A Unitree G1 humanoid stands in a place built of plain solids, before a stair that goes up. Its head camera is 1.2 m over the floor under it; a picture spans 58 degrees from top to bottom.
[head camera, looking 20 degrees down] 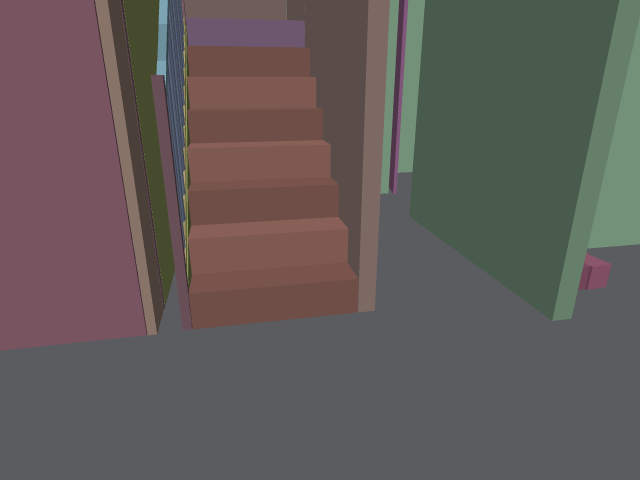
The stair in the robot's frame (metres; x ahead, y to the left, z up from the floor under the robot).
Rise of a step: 0.21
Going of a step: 0.24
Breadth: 0.89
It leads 11 degrees to the left of straight ahead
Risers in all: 8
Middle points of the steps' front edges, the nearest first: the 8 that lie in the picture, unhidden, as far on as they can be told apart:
2.03 0.22 0.21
2.26 0.27 0.41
2.50 0.32 0.62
2.73 0.37 0.83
2.96 0.41 1.03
3.19 0.46 1.24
3.42 0.51 1.45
3.65 0.55 1.65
